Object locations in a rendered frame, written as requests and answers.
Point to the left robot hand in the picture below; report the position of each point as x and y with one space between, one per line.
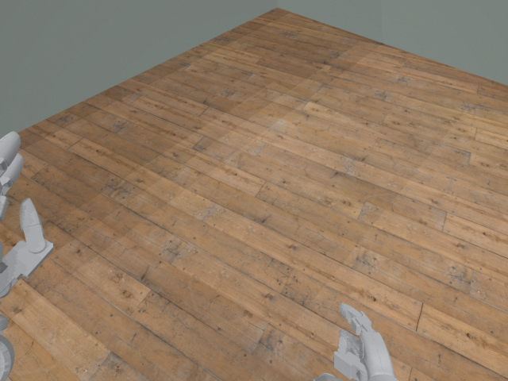
25 257

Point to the right robot hand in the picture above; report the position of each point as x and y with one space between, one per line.
368 356

